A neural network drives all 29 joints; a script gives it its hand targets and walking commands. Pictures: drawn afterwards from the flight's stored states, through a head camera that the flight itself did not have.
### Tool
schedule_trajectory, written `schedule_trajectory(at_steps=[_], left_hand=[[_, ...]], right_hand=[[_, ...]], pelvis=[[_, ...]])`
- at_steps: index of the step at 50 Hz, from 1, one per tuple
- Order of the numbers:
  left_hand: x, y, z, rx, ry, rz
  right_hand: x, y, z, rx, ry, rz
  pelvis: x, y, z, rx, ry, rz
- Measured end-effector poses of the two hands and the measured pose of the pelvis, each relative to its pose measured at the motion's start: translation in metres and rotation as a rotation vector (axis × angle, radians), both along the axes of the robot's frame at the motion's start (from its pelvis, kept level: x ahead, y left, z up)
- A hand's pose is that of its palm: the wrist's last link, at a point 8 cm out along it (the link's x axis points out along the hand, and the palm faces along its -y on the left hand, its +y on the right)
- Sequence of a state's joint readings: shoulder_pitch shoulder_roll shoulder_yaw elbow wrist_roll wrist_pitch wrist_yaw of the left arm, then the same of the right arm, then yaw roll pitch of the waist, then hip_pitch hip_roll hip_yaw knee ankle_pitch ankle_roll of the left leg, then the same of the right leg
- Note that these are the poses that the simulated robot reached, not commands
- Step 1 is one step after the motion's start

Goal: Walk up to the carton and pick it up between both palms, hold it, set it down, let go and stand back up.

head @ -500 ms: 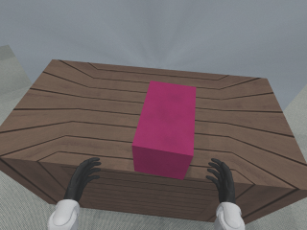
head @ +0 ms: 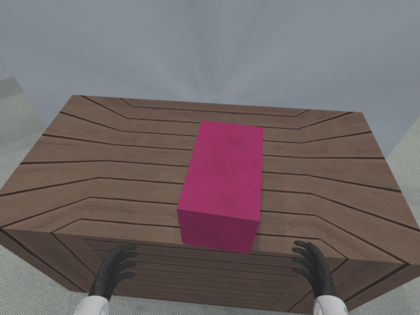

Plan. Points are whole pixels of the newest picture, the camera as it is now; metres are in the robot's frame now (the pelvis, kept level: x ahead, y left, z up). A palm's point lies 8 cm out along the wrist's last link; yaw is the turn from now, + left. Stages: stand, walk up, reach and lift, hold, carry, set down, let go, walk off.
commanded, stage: set down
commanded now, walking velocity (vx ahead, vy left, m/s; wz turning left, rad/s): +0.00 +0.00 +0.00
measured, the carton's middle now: (224, 183) +0.42 +0.00 -0.06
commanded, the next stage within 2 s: let go in 0.86 s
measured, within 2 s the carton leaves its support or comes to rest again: neither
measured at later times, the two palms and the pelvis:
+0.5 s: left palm (107, 300) +0.16 +0.23 -0.07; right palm (337, 301) +0.16 -0.21 -0.07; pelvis +0.00 -0.01 +0.00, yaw +0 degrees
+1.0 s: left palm (115, 299) +0.16 +0.21 -0.08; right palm (351, 307) +0.15 -0.24 -0.08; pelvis +0.00 -0.02 +0.00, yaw +0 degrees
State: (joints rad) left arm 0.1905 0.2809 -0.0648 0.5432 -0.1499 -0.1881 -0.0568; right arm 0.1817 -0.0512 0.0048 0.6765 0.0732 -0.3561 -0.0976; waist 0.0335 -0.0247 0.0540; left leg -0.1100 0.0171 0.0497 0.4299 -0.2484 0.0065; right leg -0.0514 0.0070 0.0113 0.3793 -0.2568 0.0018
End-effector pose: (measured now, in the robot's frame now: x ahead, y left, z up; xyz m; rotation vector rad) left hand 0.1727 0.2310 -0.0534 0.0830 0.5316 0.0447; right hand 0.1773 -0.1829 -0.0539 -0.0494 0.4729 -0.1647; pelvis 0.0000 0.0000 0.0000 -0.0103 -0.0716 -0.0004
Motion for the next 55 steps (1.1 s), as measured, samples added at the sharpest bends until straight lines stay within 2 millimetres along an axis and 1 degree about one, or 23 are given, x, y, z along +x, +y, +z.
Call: schedule_trajectory(at_steps=[16,38,49,55], left_hand=[[-0.014,-0.002,-0.012,0.039,0.146,0.036],[-0.018,-0.013,-0.027,0.084,0.300,0.054],[-0.013,-0.018,-0.027,0.093,0.293,0.047],[-0.014,-0.019,-0.027,0.087,0.294,0.046]], right_hand=[[-0.017,-0.020,-0.013,-0.037,0.123,0.047],[-0.029,-0.047,-0.027,-0.086,0.257,0.099],[-0.029,-0.057,-0.025,-0.104,0.251,0.104],[-0.028,-0.058,-0.023,-0.111,0.244,0.102]], pelvis=[[0.004,-0.009,0.002,0.008,0.005,-0.003],[0.001,-0.014,0.003,0.011,0.025,-0.004],[0.000,-0.015,0.002,0.011,0.027,-0.004],[-0.001,-0.014,0.002,0.011,0.021,-0.004]])
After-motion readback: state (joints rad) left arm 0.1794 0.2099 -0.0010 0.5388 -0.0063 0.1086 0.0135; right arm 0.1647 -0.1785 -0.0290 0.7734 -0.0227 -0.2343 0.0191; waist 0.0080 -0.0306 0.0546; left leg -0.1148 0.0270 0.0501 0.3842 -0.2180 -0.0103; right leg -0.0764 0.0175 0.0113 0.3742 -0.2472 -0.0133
